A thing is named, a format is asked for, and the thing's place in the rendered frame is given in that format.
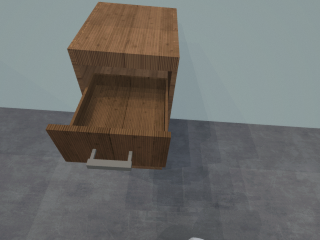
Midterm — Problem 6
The drawer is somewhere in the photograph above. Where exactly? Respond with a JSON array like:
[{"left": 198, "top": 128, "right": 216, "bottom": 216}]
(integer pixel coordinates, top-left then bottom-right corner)
[{"left": 45, "top": 73, "right": 171, "bottom": 168}]

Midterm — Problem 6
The cabinet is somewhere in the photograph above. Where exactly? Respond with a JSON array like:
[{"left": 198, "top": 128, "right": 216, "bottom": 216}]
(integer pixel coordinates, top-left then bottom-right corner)
[{"left": 67, "top": 2, "right": 180, "bottom": 170}]

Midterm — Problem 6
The handle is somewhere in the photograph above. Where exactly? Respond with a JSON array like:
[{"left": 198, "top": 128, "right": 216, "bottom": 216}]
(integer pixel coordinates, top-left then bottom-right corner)
[{"left": 86, "top": 149, "right": 133, "bottom": 171}]

